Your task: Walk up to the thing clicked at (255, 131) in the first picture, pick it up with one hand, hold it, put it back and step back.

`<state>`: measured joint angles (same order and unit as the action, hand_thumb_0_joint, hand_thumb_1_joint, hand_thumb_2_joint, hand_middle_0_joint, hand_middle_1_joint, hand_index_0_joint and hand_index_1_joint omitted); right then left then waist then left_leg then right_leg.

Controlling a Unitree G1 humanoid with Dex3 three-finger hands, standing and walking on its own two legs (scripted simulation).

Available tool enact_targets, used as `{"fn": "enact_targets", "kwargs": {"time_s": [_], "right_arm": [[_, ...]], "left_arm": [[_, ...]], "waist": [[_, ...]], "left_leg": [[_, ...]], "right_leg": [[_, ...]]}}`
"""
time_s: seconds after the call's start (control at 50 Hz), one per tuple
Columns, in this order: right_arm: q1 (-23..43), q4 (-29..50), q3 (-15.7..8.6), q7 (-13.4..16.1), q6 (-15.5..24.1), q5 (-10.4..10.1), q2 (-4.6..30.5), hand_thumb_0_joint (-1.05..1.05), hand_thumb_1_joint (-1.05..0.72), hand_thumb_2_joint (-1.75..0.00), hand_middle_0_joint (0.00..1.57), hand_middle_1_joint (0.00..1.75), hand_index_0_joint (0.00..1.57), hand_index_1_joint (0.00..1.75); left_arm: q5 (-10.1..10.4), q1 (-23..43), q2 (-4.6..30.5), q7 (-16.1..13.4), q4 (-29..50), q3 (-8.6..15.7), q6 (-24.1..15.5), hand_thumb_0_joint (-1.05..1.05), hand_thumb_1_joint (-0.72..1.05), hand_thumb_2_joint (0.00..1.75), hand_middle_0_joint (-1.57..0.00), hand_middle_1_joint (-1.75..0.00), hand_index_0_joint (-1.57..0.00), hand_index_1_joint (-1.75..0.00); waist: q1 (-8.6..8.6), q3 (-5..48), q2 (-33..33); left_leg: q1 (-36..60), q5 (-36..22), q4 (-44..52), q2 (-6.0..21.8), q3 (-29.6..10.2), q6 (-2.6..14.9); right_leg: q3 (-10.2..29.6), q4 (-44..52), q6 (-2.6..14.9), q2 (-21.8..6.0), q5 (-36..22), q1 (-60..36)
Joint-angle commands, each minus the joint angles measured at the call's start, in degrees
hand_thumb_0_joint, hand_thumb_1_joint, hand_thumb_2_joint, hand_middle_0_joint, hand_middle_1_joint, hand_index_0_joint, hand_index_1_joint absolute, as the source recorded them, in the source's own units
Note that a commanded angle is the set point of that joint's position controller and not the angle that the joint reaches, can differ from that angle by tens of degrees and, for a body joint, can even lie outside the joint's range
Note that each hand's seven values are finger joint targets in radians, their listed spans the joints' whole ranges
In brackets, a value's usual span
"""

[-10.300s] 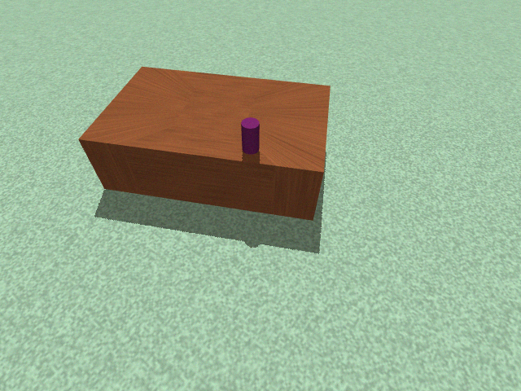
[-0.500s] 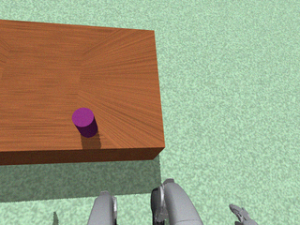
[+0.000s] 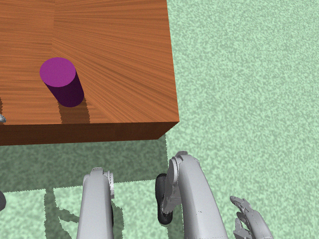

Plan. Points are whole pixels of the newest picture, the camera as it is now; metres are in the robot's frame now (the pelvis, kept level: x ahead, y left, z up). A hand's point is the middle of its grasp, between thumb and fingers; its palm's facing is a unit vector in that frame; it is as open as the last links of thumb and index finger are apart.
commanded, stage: close in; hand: left
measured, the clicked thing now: (65, 85) +0.50 +0.18 -0.11
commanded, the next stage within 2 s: close in 1.08 s
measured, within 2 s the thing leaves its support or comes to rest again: leaves its support in 1.84 s
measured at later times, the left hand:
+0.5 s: hand (43, 93) +0.47 +0.23 -0.09, palm faces +0.11 -0.99 -0.01, open 17.7 cm
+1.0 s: hand (56, 89) +0.49 +0.20 -0.11, palm faces +0.10 -1.00 -0.01, open 17.7 cm
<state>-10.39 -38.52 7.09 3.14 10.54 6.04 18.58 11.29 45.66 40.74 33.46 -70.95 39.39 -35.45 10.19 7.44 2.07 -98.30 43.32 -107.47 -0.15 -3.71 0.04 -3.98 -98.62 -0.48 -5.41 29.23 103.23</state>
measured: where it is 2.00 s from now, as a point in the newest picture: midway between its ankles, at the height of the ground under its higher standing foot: (135, 222)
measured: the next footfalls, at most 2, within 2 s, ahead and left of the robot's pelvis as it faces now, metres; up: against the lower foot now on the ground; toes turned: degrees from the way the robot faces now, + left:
none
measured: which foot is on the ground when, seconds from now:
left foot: down 0.00-1.00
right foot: down 0.00-1.00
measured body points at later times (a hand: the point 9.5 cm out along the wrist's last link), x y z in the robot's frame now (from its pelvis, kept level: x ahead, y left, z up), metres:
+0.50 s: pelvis -0.05 -0.01 -0.11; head +0.16 +0.03 +0.29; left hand +0.46 +0.28 -0.09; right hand +0.03 -0.28 -0.22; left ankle +0.03 +0.11 -0.48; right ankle +0.11 -0.14 -0.48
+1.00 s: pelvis -0.03 +0.00 -0.10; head +0.19 +0.05 +0.29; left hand +0.48 +0.26 -0.10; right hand +0.05 -0.27 -0.22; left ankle +0.03 +0.11 -0.48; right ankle +0.11 -0.14 -0.48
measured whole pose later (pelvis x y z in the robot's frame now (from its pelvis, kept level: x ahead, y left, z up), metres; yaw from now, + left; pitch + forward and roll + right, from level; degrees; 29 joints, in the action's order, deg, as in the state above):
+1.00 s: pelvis -0.03 +0.00 -0.10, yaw +2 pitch +35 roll -4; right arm -10.9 -39.5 3.6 -3.6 3.4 4.9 17.3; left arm 2.3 52.8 25.2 8.7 -64.2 23.1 -33.2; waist 10.2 6.9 -1.0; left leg -116.6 42.5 -124.2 -3.3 -2.6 0.9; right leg -1.4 -114.8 -0.9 -8.0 28.2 121.2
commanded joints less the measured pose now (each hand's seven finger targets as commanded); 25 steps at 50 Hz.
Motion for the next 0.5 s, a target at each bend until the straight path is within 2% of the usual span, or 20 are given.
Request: {"fn": "enact_targets", "kwargs": {"time_s": [0.0, 0.02, 0.08, 0.1, 0.14, 0.18, 0.26, 0.28, 0.3, 0.32, 0.34, 0.36, 0.38, 0.4, 0.42, 0.46, 0.48], "right_arm": [[-10.72, 1.23, -5.06, 0.1, 0.12, 0.38, 12.58, 0.0, -0.95, -0.91, 0.2, 0.3, 0.2, 0.3], [-10.3, 1.21, -5.21, -0.02, -0.02, 0.44, 12.73, 0.0, -0.95, -0.91, 0.2, 0.3, 0.2, 0.3], [-9.66, 1.4, -5.06, -0.66, -0.48, 0.29, 12.09, 0.0, -0.95, -0.91, 0.2, 0.3, 0.2, 0.3], [-9.3, 1.85, -5.14, -1.0, -0.36, 0.17, 12.25, 0.0, -0.94, -0.91, 0.2, 0.3, 0.2, 0.3], [-8.8, 2.2, -5.14, -1.77, -0.31, -0.13, 11.93, 0.0, -0.94, -0.91, 0.2, 0.3, 0.2, 0.3], [-8.57, 2.17, -4.91, -2.59, 0.03, -0.25, 11.58, 0.0, -0.93, -0.9, 0.2, 0.3, 0.2, 0.3], [-8.57, 2.24, -5.17, -3.8, -0.12, -0.44, 11.26, 0.0, -0.93, -0.9, 0.2, 0.3, 0.2, 0.3], [-8.41, 2.69, -5.43, -3.93, -0.32, -0.5, 11.38, 0.0, -0.93, -0.9, 0.2, 0.3, 0.2, 0.3], [-8.81, 2.1, -5.6, -4.1, -0.46, -0.5, 11.38, 0.0, -0.93, -0.9, 0.2, 0.3, 0.2, 0.3], [-8.95, 2.0, -5.64, -4.26, -0.6, -0.53, 11.26, 0.0, -0.93, -0.9, 0.2, 0.3, 0.2, 0.3], [-8.83, 2.37, -6.3, -4.3, -0.69, -0.61, 11.99, 0.0, -0.93, -0.9, 0.2, 0.3, 0.2, 0.3], [-8.92, 2.5, -6.2, -4.33, -0.86, -0.65, 11.72, 0.0, -0.93, -0.9, 0.2, 0.3, 0.2, 0.3], [-9.42, 2.06, -6.37, -4.43, -1.08, -0.76, 11.72, 0.0, -0.93, -0.9, 0.2, 0.3, 0.2, 0.3], [-9.24, 2.2, -6.41, -4.56, -1.24, -0.84, 11.84, 0.0, -0.92, -0.9, 0.2, 0.3, 0.2, 0.3], [-9.29, 2.18, -6.62, -4.54, -1.35, -1.0, 11.81, 0.0, -0.93, -0.9, 0.2, 0.3, 0.2, 0.3], [-9.79, 1.96, -6.67, -4.59, -1.55, -1.24, 11.94, 0.0, -0.93, -0.9, 0.2, 0.3, 0.2, 0.3], [-9.68, 2.05, -6.54, -4.7, -1.8, -1.18, 11.54, 0.0, -0.93, -0.9, 0.2, 0.3, 0.2, 0.3]], "left_arm": [[-0.77, 21.56, 16.26, -1.34, 13.47, -0.63, -4.28, 0.0, -0.59, 0.04, -0.06, -0.06, -0.04, -0.08], [-1.58, 22.56, 17.4, -2.12, 13.92, -0.57, -3.97, 0.0, -0.6, 0.05, -0.05, -0.07, -0.04, -0.08], [-3.21, 23.13, 14.66, -4.65, 11.93, -2.45, -2.51, 0.0, -0.61, 0.04, -0.05, -0.07, -0.04, -0.08], [-3.29, 22.5, 14.54, -5.52, 11.48, -1.89, -2.29, 0.0, -0.61, 0.0, -0.06, -0.07, -0.06, -0.07], [-3.73, 24.63, 12.58, -7.12, 12.52, -3.7, -2.13, 0.0, -0.61, 0.0, -0.06, -0.08, -0.06, -0.08], [-3.81, 26.07, 13.81, -9.2, 13.76, -3.04, -2.43, 0.0, -0.61, 0.0, -0.06, -0.09, -0.06, -0.08], [-5.46, 28.74, 11.21, -13.43, 15.94, -5.06, -2.97, 0.0, -0.61, 0.01, -0.06, -0.09, -0.06, -0.09], [-6.14, 29.62, 11.59, -14.72, 16.51, -5.42, -2.76, 0.0, -0.61, 0.01, -0.06, -0.09, -0.06, -0.08], [-6.58, 28.65, 10.14, -15.62, 14.8, -5.85, -2.43, 0.0, -0.61, 0.01, -0.06, -0.08, -0.06, -0.08], [-6.96, 30.03, 8.93, -16.29, 15.36, -7.4, -2.2, 0.0, -0.61, 0.01, -0.06, -0.08, -0.06, -0.08], [-7.33, 29.56, 8.89, -17.01, 15.24, -7.06, -2.09, 0.0, -0.61, 0.01, -0.06, -0.08, -0.06, -0.07], [-7.49, 29.96, 9.26, -17.58, 15.71, -7.57, -1.72, 0.0, -0.61, 0.01, -0.05, -0.08, -0.06, -0.07], [-7.63, 29.44, 6.63, -17.63, 14.76, -8.99, -1.56, 0.0, -0.61, 0.0, -0.05, -0.07, -0.06, -0.06], [-7.61, 28.88, 6.87, -17.89, 14.76, -9.23, -1.4, 0.0, -0.61, 0.01, -0.05, -0.07, -0.06, -0.06], [-7.43, 28.87, 4.84, -18.07, 13.2, -9.91, -1.1, 0.0, -0.61, 0.0, -0.05, -0.07, -0.06, -0.06], [-7.17, 29.19, 5.95, -18.96, 13.92, -9.23, -1.0, 0.0, -0.61, 0.01, -0.05, -0.06, -0.05, -0.06], [-7.3, 28.21, 5.1, -19.24, 13.38, -9.86, -0.89, 0.0, -0.61, 0.0, -0.05, -0.07, -0.06, -0.06]], "waist": [[-1.7, 44.62, -21.36], [-1.67, 43.35, -20.94], [-0.49, 40.42, -17.16], [-0.78, 39.76, -15.91], [-0.07, 38.05, -13.67], [0.05, 38.03, -11.56], [-0.11, 38.68, -12.62], [-0.03, 38.7, -13.04], [0.31, 38.37, -12.22], [1.02, 37.14, -12.43], [0.75, 36.94, -12.62], [0.95, 37.87, -12.12], [1.44, 36.97, -12.47], [1.18, 36.4, -12.37], [2.08, 35.31, -10.37], [1.51, 34.96, -10.01], [1.48, 35.27, -10.0]], "left_leg": [[24.84, -31.45, 11.75, -0.46, -0.66, -1.44], [21.47, -27.81, 10.89, -0.7, -0.23, -1.16], [11.51, -18.02, 8.15, -1.34, 1.0, -0.06], [9.39, -15.53, 7.52, -1.58, 1.21, 0.22], [4.86, -9.36, 6.43, -1.91, 1.64, 0.96], [0.03, -5.29, 4.4, -2.29, 2.52, 1.6], [-1.18, -2.38, 3.79, -2.59, 2.82, 1.67], [-2.29, -0.63, 3.81, -2.71, 2.97, 1.82], [-2.37, -0.15, 3.43, -2.79, 2.76, 1.84], [-3.56, 1.04, 3.4, -2.86, 2.75, 1.96], [-3.02, 1.25, 3.42, -2.96, 2.68, 1.98], [-3.89, 1.52, 2.82, -3.05, 3.1, 2.14], [-3.19, 0.87, 3.05, -3.1, 2.69, 1.99], [-4.1, 1.07, 3.04, -3.04, 2.71, 2.08], [-4.9, 1.08, 2.4, -3.24, 2.53, 2.19], [-6.35, 0.67, 1.7, -3.33, 2.97, 2.36], [-6.62, 0.26, 1.42, -3.35, 3.2, 2.35]], "right_leg": [[0.97, 0.29, 3.73, 2.11, -14.37, -19.12], [1.15, -0.61, 3.67, 1.96, -12.87, -18.45], [1.41, -2.38, 3.13, 1.55, -8.3, -17.26], [1.36, -2.92, 2.92, 1.45, -6.82, -16.8], [1.16, -3.14, 2.37, 1.3, -2.43, -15.43], [1.75, -3.09, 1.62, 1.05, 0.87, -16.8], [1.2, -4.84, 1.47, 0.88, 2.62, -14.59], [1.23, -4.77, 1.46, 0.94, 3.96, -14.3], [0.92, -5.08, 1.4, 0.93, 4.08, -13.41], [0.72, -5.03, 1.38, 0.92, 4.77, -12.68], [0.62, -5.1, 1.41, 0.8, 4.56, -11.77], [0.91, -4.81, 1.38, 0.9, 5.18, -12.67], [0.47, -5.28, 1.45, 0.67, 4.15, -11.29], [0.46, -5.55, 1.48, 0.73, 4.53, -11.54], [0.28, -5.24, 1.38, 0.69, 4.34, -10.34], [0.63, -5.31, 1.38, 0.65, 4.04, -10.74], [0.67, -5.52, 1.39, 0.71, 3.85, -11.14]]}}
